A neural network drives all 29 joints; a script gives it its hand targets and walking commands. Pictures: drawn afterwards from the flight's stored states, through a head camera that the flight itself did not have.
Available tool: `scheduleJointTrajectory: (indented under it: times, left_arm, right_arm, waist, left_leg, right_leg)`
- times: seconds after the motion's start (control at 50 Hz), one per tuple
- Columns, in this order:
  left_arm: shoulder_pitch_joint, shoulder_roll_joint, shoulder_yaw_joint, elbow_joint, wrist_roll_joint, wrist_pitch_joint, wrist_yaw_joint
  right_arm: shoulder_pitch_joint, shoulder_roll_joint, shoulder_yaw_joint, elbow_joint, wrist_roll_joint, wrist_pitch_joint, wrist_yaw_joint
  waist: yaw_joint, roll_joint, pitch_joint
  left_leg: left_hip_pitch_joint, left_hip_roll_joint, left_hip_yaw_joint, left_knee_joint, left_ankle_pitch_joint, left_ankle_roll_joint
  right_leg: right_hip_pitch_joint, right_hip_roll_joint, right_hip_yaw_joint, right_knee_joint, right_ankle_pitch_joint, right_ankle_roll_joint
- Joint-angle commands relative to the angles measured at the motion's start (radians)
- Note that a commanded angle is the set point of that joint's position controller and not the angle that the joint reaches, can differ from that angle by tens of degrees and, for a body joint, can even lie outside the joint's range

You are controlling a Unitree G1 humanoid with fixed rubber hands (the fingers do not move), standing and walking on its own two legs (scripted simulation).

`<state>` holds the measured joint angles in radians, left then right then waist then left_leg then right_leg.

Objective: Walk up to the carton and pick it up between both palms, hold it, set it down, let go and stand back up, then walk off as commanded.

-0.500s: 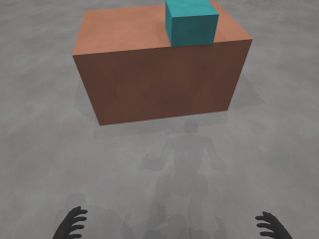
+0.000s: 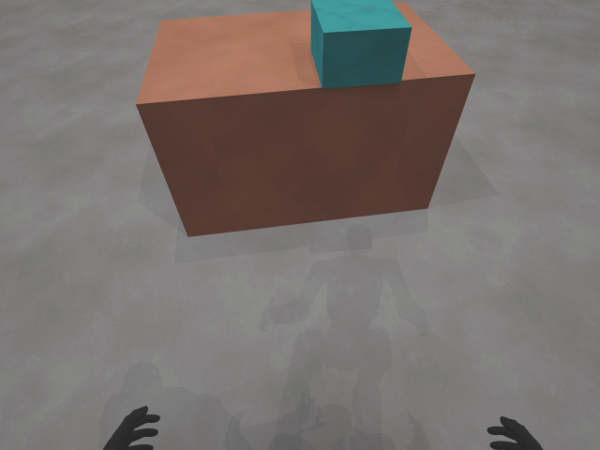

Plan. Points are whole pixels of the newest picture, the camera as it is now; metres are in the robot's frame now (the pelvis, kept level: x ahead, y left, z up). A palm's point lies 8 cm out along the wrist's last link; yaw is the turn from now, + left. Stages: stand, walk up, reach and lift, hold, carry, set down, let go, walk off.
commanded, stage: stand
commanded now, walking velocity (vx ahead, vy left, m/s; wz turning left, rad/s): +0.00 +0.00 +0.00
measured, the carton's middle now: (355, 40) +1.31 -0.17 -0.03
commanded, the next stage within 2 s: walk up in 0.24 s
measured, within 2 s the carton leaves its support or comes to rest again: neither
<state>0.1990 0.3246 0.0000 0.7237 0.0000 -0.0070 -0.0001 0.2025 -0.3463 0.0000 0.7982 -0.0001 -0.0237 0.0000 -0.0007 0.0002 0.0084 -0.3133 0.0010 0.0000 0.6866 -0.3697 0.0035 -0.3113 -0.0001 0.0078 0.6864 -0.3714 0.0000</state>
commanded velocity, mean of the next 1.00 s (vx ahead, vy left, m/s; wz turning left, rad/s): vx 0.00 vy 0.00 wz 0.00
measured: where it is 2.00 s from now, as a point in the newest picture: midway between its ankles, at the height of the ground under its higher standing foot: (358, 384)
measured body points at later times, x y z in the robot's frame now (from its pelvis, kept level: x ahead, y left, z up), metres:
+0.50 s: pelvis -0.01 +0.00 +0.00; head -0.02 +0.00 +0.45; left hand +0.11 +0.28 -0.11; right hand +0.09 -0.30 -0.11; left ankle +0.00 +0.12 -0.72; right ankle -0.01 -0.12 -0.72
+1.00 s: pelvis +0.08 -0.14 +0.01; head +0.09 -0.16 +0.46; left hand +0.16 +0.19 -0.07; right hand +0.15 -0.47 -0.11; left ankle +0.09 +0.02 -0.65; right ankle +0.12 -0.21 -0.72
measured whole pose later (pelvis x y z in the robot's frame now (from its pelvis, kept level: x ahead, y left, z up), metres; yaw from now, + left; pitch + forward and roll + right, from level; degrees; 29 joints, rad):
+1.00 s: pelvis +0.08 -0.14 +0.01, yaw -1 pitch -2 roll +4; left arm 0.26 0.43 0.00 0.83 0.00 -0.06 -0.05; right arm 0.31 -0.49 0.00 0.91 0.00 -0.07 0.02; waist 0.06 -0.01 0.04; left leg -0.49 -0.04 -0.05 1.08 -0.34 0.03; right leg -0.31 -0.01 -0.03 0.61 -0.28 -0.02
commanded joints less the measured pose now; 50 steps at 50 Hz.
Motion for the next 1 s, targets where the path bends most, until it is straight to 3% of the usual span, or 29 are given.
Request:
scheduleJointTrajectory:
  times: [0.0,0.4,0.42,0.44,0.46,0.48,0.5,0.54,0.6,0.66,0.68,0.7,0.72,0.74,0.76,0.78,0.8,0.82,0.86,0.88,0.92,0.94,0.98]
  left_arm:
    - [-0.091,0.211,0.069,-0.013,0.015,-0.044,0.009]
    - [-0.107,0.212,0.059,0.068,0.015,-0.039,0.008]
    - [-0.056,0.315,0.124,-0.007,0.051,-0.054,-0.028]
    - [-0.091,0.311,0.127,-0.006,0.063,-0.052,-0.043]
    - [-0.155,0.276,0.122,-0.026,0.065,-0.048,-0.052]
    - [-0.19,0.281,0.121,-0.04,0.066,-0.048,-0.055]
    - [-0.184,0.299,0.121,-0.039,0.064,-0.056,-0.057]
    - [-0.166,0.303,0.119,-0.024,0.056,-0.068,-0.067]
    - [-0.165,0.293,0.112,-0.025,0.048,-0.073,-0.082]
    - [-0.178,0.293,0.111,-0.026,0.031,-0.071,-0.098]
    - [-0.145,0.298,0.113,-0.012,0.026,-0.07,-0.102]
    - [-0.059,0.303,0.118,0.017,0.021,-0.07,-0.1]
    - [0.071,0.317,0.13,0.07,0.015,-0.072,-0.095]
    - [0.233,0.354,0.152,0.127,0.016,-0.077,-0.079]
    - [0.37,0.438,0.181,0.156,0.029,-0.083,-0.058]
    - [0.331,0.48,0.178,0.116,0.035,-0.087,-0.044]
    - [0.198,0.49,0.173,0.072,0.023,-0.081,-0.041]
    - [0.119,0.492,0.168,0.065,0.019,-0.076,-0.04]
    - [0.02,0.42,0.146,0.059,0.024,-0.086,-0.036]
    - [0.007,0.384,0.135,0.061,0.016,-0.09,-0.036]
    - [0.051,0.363,0.126,0.076,0.012,-0.093,-0.035]
    - [0.075,0.359,0.125,0.08,0.015,-0.096,-0.036]
    - [0.092,0.36,0.125,0.081,0.012,-0.099,-0.036]
  right_arm:
    - [-0.082,-0.199,-0.065,-0.043,-0.031,-0.037,-0.01]
    - [-0.1,-0.203,-0.054,0.042,-0.025,-0.035,-0.008]
    - [0.071,-0.324,-0.108,0.018,-0.037,-0.064,0.013]
    - [0.125,-0.362,-0.129,0.053,-0.046,-0.074,0.02]
    - [0.172,-0.395,-0.148,0.069,-0.051,-0.078,0.02]
    - [0.185,-0.403,-0.156,0.059,-0.055,-0.088,0.02]
    - [0.174,-0.403,-0.157,0.045,-0.048,-0.097,0.016]
    - [0.174,-0.372,-0.147,0.052,-0.037,-0.108,0.015]
    - [0.158,-0.361,-0.14,0.048,-0.039,-0.109,0.018]
    - [0.09,-0.383,-0.132,0.032,-0.038,-0.106,0.026]
    - [0.044,-0.391,-0.126,0.024,-0.034,-0.104,0.031]
    - [-0.038,-0.397,-0.12,0.014,-0.03,-0.101,0.037]
    - [-0.1,-0.376,-0.106,0.008,-0.031,-0.095,0.041]
    - [-0.104,-0.316,-0.084,0.01,-0.036,-0.089,0.04]
    - [-0.027,-0.22,-0.051,0.015,-0.033,-0.089,0.036]
    - [0.054,-0.183,-0.033,0.011,-0.016,-0.081,0.028]
    - [0.091,-0.289,-0.061,0.016,-0.012,-0.065,0.019]
    - [0.069,-0.36,-0.083,0.035,-0.009,-0.051,0.02]
    - [0.109,-0.351,-0.087,0.069,0.006,-0.047,0.024]
    - [0.155,-0.324,-0.084,0.082,0.011,-0.045,0.027]
    - [0.157,-0.308,-0.084,0.084,0.005,-0.041,0.031]
    - [0.136,-0.307,-0.084,0.073,0.001,-0.042,0.033]
    - [0.102,-0.308,-0.085,0.061,-0.002,-0.044,0.038]
  waist:
    - [0.003,-0.029,-0.043]
    - [-0.001,-0.038,-0.003]
    - [-0.017,-0.06,-0.058]
    - [-0.05,-0.013,0.033]
    - [-0.086,0.096,0.117]
    - [-0.097,0.097,0.158]
    - [-0.09,0.039,0.171]
    - [-0.079,-0.014,0.114]
    - [-0.081,0.052,0.059]
    - [-0.055,0.116,0.131]
    - [-0.028,0.135,0.146]
    - [0.038,0.155,0.149]
    - [0.115,0.134,0.123]
    - [0.183,0.008,0.063]
    - [0.23,-0.295,-0.023]
    - [0.175,-0.396,-0.031]
    - [0.101,-0.246,-0.02]
    - [0.079,-0.163,0.028]
    - [0.016,-0.122,0.094]
    - [-0.006,-0.149,0.098]
    - [0.015,-0.17,0.069]
    - [0.028,-0.152,0.062]
    - [0.038,-0.114,0.075]
  left_leg:
    - [0.059,0.087,-0.098,-0.147,0.295,0.071]
    - [0.052,0.093,-0.114,-0.204,0.23,0.068]
    - [0.073,0.124,-0.256,-0.22,-0.317,0.145]
    - [0.122,0.177,-0.428,-0.315,-0.591,0.193]
    - [0.207,0.298,-0.598,-0.477,-0.718,0.248]
    - [0.257,0.385,-0.715,-0.548,-0.71,0.285]
    - [0.278,0.403,-0.724,-0.544,-0.628,0.288]
    - [0.373,0.362,-0.621,-0.485,-0.417,0.265]
    - [0.358,0.31,-0.451,-0.446,-0.232,0.243]
    - [0.138,0.28,-0.322,-0.474,-0.213,0.219]
    - [0.037,0.27,-0.286,-0.48,-0.238,0.209]
    - [-0.084,0.252,-0.228,-0.437,-0.255,0.187]
    - [-0.217,0.196,-0.148,-0.324,-0.262,0.149]
    - [-0.342,0.12,-0.085,-0.06,-0.209,0.115]
    - [-0.461,-0.049,-0.019,0.361,-0.175,0.074]
    - [-0.564,-0.129,-0.092,0.515,-0.218,0.044]
    - [-0.53,-0.086,-0.139,0.546,-0.153,0.044]
    - [-0.469,-0.047,-0.182,0.571,-0.087,0.064]
    - [-0.374,0.009,-0.16,0.487,0.041,0.05]
    - [-0.32,0.019,-0.152,0.438,0.088,0.037]
    - [-0.286,0.003,-0.132,0.382,0.125,0.017]
    - [-0.309,0.001,-0.135,0.365,0.138,0.009]
    - [-0.359,0.005,-0.138,0.348,0.17,0.001]
  right_leg:
    - [0.06,-0.088,0.108,-0.131,0.307,-0.077]
    - [0.058,-0.088,0.123,-0.187,0.245,-0.074]
    - [-0.008,-0.066,0.14,-0.101,-0.281,-0.108]
    - [-0.234,-0.039,0.164,0.006,-0.427,-0.098]
    - [-0.443,0.008,0.034,0.179,-0.302,-0.061]
    - [-0.566,-0.019,0.049,0.288,-0.208,-0.042]
    - [-0.586,-0.049,0.086,0.296,-0.161,-0.034]
    - [-0.565,-0.082,0.094,0.291,-0.097,-0.021]
    - [-0.472,-0.083,0.051,0.189,-0.101,-0.014]
    - [-0.302,-0.086,0.026,0.057,0.001,-0.018]
    - [-0.203,-0.085,0.013,0.023,0.046,-0.022]
    - [-0.036,-0.09,0.002,-0.047,0.115,-0.033]
    - [0.184,-0.066,-0.022,-0.108,0.167,-0.035]
    - [0.406,-0.036,0.002,-0.14,0.114,-0.029]
    - [0.522,-0.099,0.233,-0.26,-0.156,-0.013]
    - [0.461,-0.271,0.607,-0.439,-0.469,-0.034]
    - [0.376,-0.339,0.73,-0.582,-0.652,-0.03]
    - [0.237,-0.344,0.739,-0.614,-0.688,-0.015]
    - [0.117,-0.241,0.497,-0.563,-0.406,0.034]
    - [0.1,-0.187,0.371,-0.544,-0.284,0.052]
    - [0.13,-0.169,0.317,-0.53,-0.197,0.03]
    - [0.158,-0.182,0.322,-0.53,-0.201,0.003]
    - [0.2,-0.208,0.309,-0.545,-0.21,-0.01]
